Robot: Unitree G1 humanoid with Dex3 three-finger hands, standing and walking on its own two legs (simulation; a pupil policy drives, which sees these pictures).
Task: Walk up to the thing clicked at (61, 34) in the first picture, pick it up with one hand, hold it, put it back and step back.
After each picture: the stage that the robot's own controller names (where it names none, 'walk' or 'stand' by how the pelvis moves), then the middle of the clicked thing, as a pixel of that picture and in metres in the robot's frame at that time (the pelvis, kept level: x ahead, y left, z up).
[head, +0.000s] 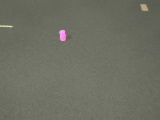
stand; (62, 35) +1.52 +0.26 -0.72
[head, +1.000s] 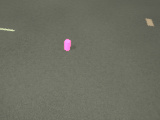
walk; (67, 45) +1.40 +0.12 -0.70
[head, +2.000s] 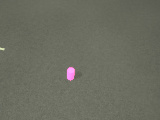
walk; (70, 73) +0.84 +0.08 -0.70
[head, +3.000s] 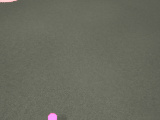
walk; out of the picture +0.48 +0.17 -0.71
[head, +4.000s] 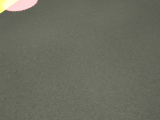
stand; out of the picture +0.37 +0.19 -0.70
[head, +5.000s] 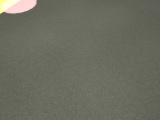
stand; out of the picture +0.35 +0.19 -0.73
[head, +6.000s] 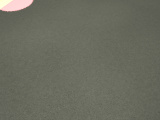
stand; out of the picture +0.33 +0.20 -0.73
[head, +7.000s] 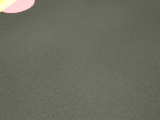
stand; out of the picture +0.34 +0.20 -0.73
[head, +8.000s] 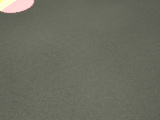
stand; out of the picture +0.33 +0.20 -0.73
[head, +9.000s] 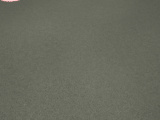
go down; out of the picture +0.35 +0.20 -0.72
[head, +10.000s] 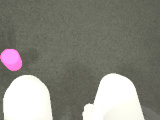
go down; (12, 60) +0.41 +0.26 -0.29
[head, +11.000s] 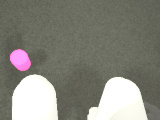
close in; (21, 60) +0.41 +0.26 -0.30
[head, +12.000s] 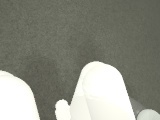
close in; out of the picture +0.38 +0.30 -0.22
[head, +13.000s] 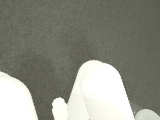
close; out of the picture +0.38 +0.30 -0.21
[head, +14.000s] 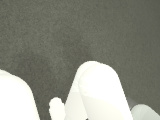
lift; out of the picture +0.36 +0.29 -0.22
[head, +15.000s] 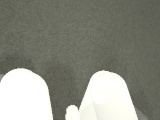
lift; out of the picture +0.32 +0.28 -0.16
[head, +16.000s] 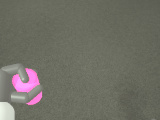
lift; (28, 87) +0.32 +0.19 +0.02
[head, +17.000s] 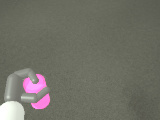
hold; (37, 92) +0.32 +0.17 -0.01
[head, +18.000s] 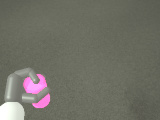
hold; (38, 91) +0.32 +0.17 +0.00
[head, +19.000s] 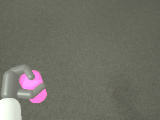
crouch; (34, 87) +0.34 +0.18 -0.05
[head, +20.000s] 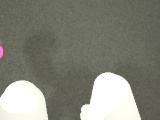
lower; out of the picture +0.45 +0.27 -0.11
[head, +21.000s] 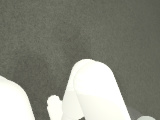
lower; out of the picture +0.40 +0.31 -0.22
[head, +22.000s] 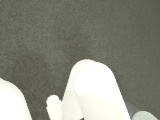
lower; out of the picture +0.40 +0.31 -0.22
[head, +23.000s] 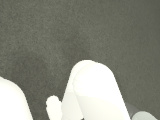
lower; out of the picture +0.39 +0.32 -0.22
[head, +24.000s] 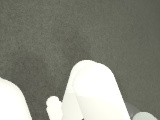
lower; out of the picture +0.39 +0.32 -0.22
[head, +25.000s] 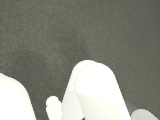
open; out of the picture +0.37 +0.30 -0.22
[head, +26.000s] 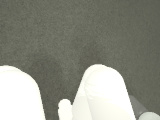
stand; out of the picture +0.38 +0.29 -0.23
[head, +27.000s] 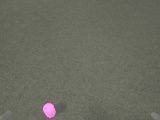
stand; (49, 110) +0.37 +0.20 -0.58
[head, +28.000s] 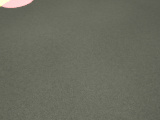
stand; out of the picture +0.37 +0.19 -0.67
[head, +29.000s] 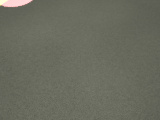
stand; out of the picture +0.36 +0.19 -0.67
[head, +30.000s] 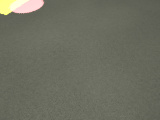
stand; out of the picture +0.39 +0.17 -0.72
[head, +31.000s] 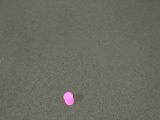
walk; (68, 98) +0.47 +0.16 -0.70
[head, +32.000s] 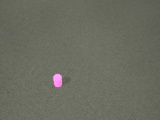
walk; (57, 80) +0.68 +0.17 -0.71
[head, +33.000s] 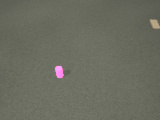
stand; (59, 72) +0.94 +0.31 -0.70
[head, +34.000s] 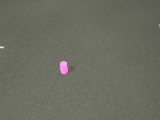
stand; (63, 67) +0.97 +0.20 -0.71
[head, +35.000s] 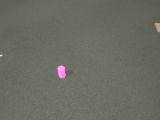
stand; (61, 72) +0.96 +0.23 -0.72
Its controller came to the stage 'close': yes
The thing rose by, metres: 0.71
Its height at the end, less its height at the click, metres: +0.00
